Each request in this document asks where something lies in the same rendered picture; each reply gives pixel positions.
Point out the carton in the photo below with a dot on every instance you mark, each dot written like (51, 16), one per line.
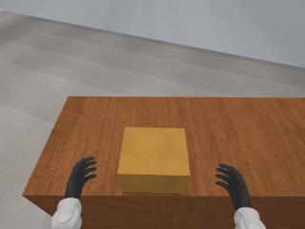
(154, 160)

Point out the left robot forearm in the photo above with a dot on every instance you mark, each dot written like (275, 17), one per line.
(67, 215)

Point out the right robot forearm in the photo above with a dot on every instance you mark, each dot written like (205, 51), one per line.
(247, 218)

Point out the robot left hand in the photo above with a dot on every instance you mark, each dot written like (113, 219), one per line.
(77, 178)

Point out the pedestal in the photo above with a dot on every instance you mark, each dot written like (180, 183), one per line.
(261, 137)

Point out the robot right hand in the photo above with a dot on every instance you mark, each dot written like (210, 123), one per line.
(236, 186)

